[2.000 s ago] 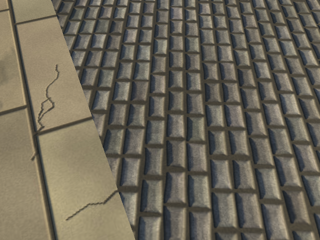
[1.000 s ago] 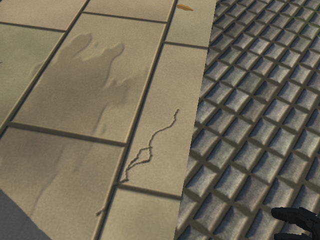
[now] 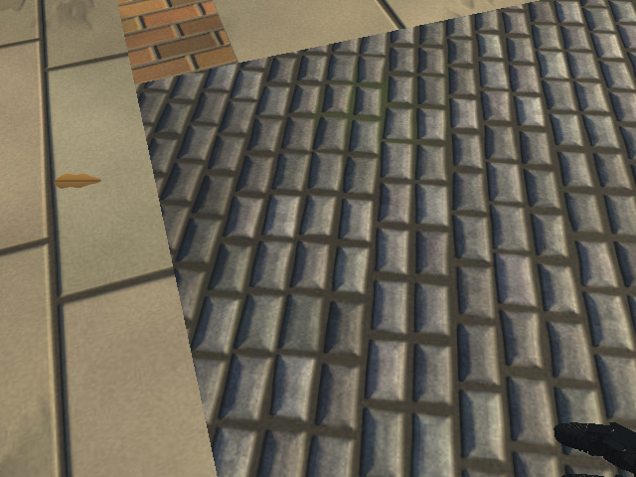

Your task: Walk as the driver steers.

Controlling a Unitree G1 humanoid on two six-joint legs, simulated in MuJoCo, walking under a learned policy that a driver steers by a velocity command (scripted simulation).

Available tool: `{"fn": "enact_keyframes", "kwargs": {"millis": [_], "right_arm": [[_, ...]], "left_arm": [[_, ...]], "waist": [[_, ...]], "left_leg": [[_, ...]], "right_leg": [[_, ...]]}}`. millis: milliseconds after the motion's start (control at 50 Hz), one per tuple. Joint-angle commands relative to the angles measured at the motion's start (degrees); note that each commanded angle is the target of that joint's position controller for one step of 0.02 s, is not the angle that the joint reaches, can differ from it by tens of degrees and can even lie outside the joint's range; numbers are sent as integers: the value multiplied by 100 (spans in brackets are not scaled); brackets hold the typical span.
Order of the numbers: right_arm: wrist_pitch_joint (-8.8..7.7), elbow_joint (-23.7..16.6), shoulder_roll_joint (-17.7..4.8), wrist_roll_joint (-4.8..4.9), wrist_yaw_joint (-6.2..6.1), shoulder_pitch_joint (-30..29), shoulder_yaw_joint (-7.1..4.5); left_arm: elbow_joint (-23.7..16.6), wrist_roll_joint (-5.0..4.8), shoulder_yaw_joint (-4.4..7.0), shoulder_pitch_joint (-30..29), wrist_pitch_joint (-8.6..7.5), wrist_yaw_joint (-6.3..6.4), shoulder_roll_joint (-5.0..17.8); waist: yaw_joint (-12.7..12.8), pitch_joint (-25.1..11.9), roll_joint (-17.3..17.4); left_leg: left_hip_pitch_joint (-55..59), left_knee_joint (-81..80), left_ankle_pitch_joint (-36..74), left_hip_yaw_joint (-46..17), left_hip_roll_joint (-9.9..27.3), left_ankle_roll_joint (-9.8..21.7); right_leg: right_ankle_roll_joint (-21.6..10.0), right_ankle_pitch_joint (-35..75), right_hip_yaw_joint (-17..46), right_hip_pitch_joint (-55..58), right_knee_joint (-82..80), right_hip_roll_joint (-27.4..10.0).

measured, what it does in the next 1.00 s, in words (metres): walks ahead: left foot, then right foot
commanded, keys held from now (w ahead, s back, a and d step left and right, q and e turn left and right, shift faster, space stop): w+e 0.16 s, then w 0.46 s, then w+q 0.14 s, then q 0.24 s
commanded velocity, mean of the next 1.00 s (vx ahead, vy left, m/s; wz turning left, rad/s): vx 0.45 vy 0.00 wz -0.12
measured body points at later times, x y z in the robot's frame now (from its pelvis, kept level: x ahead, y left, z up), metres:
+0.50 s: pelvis +0.26 -0.02 +0.00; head +0.30 -0.04 +0.45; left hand +0.54 +0.14 -0.07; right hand +0.18 -0.30 -0.13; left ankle +0.14 +0.13 -0.73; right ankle +0.37 -0.17 -0.72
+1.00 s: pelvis +0.51 -0.08 +0.00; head +0.55 -0.07 +0.45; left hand +0.59 +0.20 -0.13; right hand +0.68 -0.34 -0.10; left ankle +0.67 +0.01 -0.72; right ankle +0.37 -0.17 -0.73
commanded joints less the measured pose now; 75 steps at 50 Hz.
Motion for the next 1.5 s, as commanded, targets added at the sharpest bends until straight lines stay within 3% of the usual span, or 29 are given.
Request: {"fn": "enact_keyframes", "kwargs": {"millis": [20, 40, 60, 80, 140, 260, 440, 480, 520, 540, 560, 580, 600, 640, 780, 920, 1000, 1020, 1040, 1060, 1080, 1120, 1180, 1260, 1380, 1440, 1460, 1480, 1500], "right_arm": [[-174, -154, -1035, -81, -61, 1009, -403], [-155, -83, -1501, -201, -105, 1742, -513], [-71, 100, -1466, -91, -46, 2026, -529], [-44, -15, -949, -18, -52, 1720, -392], [46, 8, -487, -92, -95, 1083, -225], [-55, 374, -720, -58, -61, 1245, -294], [183, 909, -1105, 150, -71, 1865, -343], [253, 985, -1210, 183, -95, 1820, -361], [286, 1003, -1069, 160, -138, 1769, -279], [241, 801, -668, -7, -142, 1831, -124], [120, 757, -225, -30, -95, 2300, 38], [44, 769, -824, 128, -48, 1857, -122], [-9, 609, -935, 220, -23, 1422, -154], [30, 661, -795, 70, -75, 1186, -164], [339, 635, -429, 79, -84, 1028, -132], [286, 160, -359, -5, 182, 229, -90], [298, 235, -836, -49, 269, 1275, -349], [295, 301, -1221, -60, 169, 1750, -493], [344, 201, -1740, -69, 41, 1735, -567], [342, -24, -1625, -114, 55, 1717, -500], [375, -188, -1309, -87, 61, 1433, -454], [457, -255, -886, 70, -19, 892, -336], [563, -371, -886, -68, -100, 634, -345], [607, -477, -1071, 37, -247, 647, -430], [669, -519, -1092, 62, -267, 862, -437], [728, -566, -946, 83, -248, 742, -378], [722, -608, -757, 85, -245, 692, -320], [697, -606, -236, 70, -237, 831, -187], [589, -959, -399, 124, -199, 624, -223]], "left_arm": [[-422, 54, 84, -253, -50, -2, 468], [-549, 30, -30, 269, -83, -4, 99], [-646, -75, -69, 594, -120, -2, 233], [-540, -108, 60, 289, -102, 1, 778], [-704, 46, 132, -559, -32, -26, 747], [-852, 42, -14, -771, 6, -84, 211], [-1220, 18, -120, -2127, -185, -323, 183], [-1188, 50, -41, -1876, -194, -331, 357], [-724, 100, 213, -401, -172, -261, 798], [-566, 171, 341, 535, -124, -164, 1287], [-541, 133, 335, 561, -129, -181, 1529], [-560, 92, 190, 416, -160, -200, 988], [-566, 81, 121, 56, -190, -207, 832], [-583, 138, 19, -561, -231, -243, 470], [-201, 255, 79, -655, -471, -141, 531], [83, 129, 139, -578, -265, 68, 812], [16, 17, 201, -845, -5, 223, 912], [-27, 87, 157, -629, 2, 231, 823], [-184, 419, -34, -1, -45, 156, 194], [-187, 289, -103, 189, -124, 47, 308], [-203, 91, -4, -275, -143, -9, 718], [-299, 129, 7, -885, -50, 96, 676], [-349, 186, 29, -800, 121, 163, 603], [-390, 204, -23, -983, 83, 133, 439], [-520, 109, 3, -1327, -170, 12, 486], [-377, 43, 58, -867, -304, -20, 464], [-264, 59, 132, -455, -324, 14, 643], [-180, 149, 197, 90, -311, 59, 965], [-155, 363, 307, 48, -297, -12, 1431]], "waist": [[-886, -874, -691], [-891, -1775, 448], [-784, -2028, 1796], [-897, -1243, 964], [-737, -57, 257], [-599, 57, 199], [-921, 318, 249], [-649, 130, 361], [130, -803, 241], [393, -1633, -600], [21, -2278, -1743], [198, -1858, -1144], [103, -1055, -1012], [-251, -357, -482], [-511, 136, -454], [-278, 66, -555], [-877, -521, -545], [-1050, -895, 13], [-504, -1493, 1461], [-629, -2639, 1256], [-851, -2405, 447], [-664, -1202, -252], [-348, -759, 257], [-433, -919, 443], [-614, -673, 672], [-246, -471, 595], [-50, -461, 347], [-2, -748, -601], [-148, -177, -1647]], "left_leg": [[2342, -122, -316, -260, 463, 509], [4398, -218, -1037, -2067, 1732, 1191], [4955, -849, -2611, -4154, 2473, 1703], [4350, -1051, -3408, -3722, 2288, 1492], [2578, -1354, -1635, -1556, 1537, 1068], [2233, -1866, -186, -378, 1455, 1402], [2929, -1678, 648, 349, 1541, 1157], [3143, -1174, 1809, 454, 1575, 1033], [2481, 627, 2717, 928, 1146, 711], [834, 2611, 833, 1133, 721, 412], [-735, 4150, -3242, 496, -153, 220], [-1365, 4690, -3226, -52, 160, 282], [-1624, 4625, -2710, 88, 405, 353], [-1201, 4042, -1846, 162, 761, 340], [-1068, 2754, -364, -192, 722, 42], [-350, 809, 587, 452, 340, 212], [816, 261, -120, 816, -188, 617], [1891, -69, 1593, 281, 15, 862], [3720, 541, 4432, -1648, 1440, 1751], [4541, 6, 3631, -3508, 2207, 2746], [4167, -243, 2646, -2940, 1893, 2496], [2729, -573, 1186, -2067, 1377, 1919], [1392, -917, 591, -1739, 966, 1687], [1051, -1255, -1977, -1838, 685, 1616], [946, -1214, -3091, -2324, 635, 1431], [377, -894, -3503, -2343, 360, 1199], [-265, -334, -3612, -2077, 106, 932], [-891, 1513, -3530, -1092, -487, 543], [-2211, 2418, -3095, -523, -687, 513]], "right_leg": [[-406, 2008, 837, -769, 1105, -947], [-5, 585, 93, -2293, 2994, -223], [150, -1202, -218, -3664, 4279, -183], [203, -757, -94, -4086, 4807, -550], [238, 288, -428, -3757, 4400, -1067], [356, 1045, -547, -3617, 3117, -1207], [127, 1883, -1219, -3012, 714, -991], [-70, 1560, -1378, -2423, 435, -790], [-382, 1905, -1505, -97, 204, -588], [-877, 1855, 161, 1840, 330, -1849], [-1631, 973, 2704, 2762, -477, -2889], [-1451, 501, 2556, 2460, -719, -2735], [-1252, 862, 1688, 1716, -825, -2522], [-973, 1807, 608, 433, -1178, -2024], [-925, 2975, -938, -416, -1887, -1935], [-522, 4461, -1909, 140, -1215, -1929], [-144, 5544, -2056, 431, 804, -1817], [202, 4430, -2173, -189, 2164, -1372], [642, -656, -2093, -2177, 4193, -504], [748, -1922, -867, -3064, 5563, 4], [626, -1412, -462, -3310, 5641, -367], [589, -606, -607, -3432, 4854, -741], [611, -247, -690, -2622, 3724, -737], [707, 329, -757, -2298, 2450, -671], [595, 500, -809, -1828, 1199, -495], [355, 910, -925, -666, -21, -504], [167, 782, -628, 121, -402, -957], [-176, -249, 572, 834, -827, -2170], [-780, -1809, 2488, 542, -1521, -2957]]}}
